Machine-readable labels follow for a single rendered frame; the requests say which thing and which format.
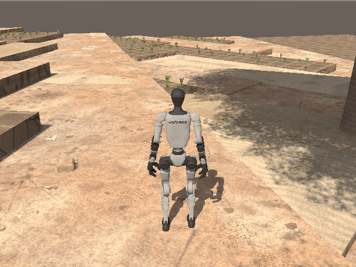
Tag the robot left hand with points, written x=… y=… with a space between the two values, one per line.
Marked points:
x=150 y=168

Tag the humanoid robot torso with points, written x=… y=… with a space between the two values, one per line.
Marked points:
x=177 y=134

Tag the robot right hand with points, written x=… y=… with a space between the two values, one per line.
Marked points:
x=204 y=170

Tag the robot right forearm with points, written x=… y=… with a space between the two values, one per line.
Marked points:
x=201 y=152

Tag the robot head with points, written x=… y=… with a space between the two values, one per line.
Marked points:
x=177 y=96

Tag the right robot upper arm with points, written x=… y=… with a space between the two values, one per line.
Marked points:
x=197 y=127

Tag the left robot upper arm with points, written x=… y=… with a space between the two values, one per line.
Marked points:
x=158 y=127

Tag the robot left forearm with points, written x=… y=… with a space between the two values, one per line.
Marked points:
x=153 y=151

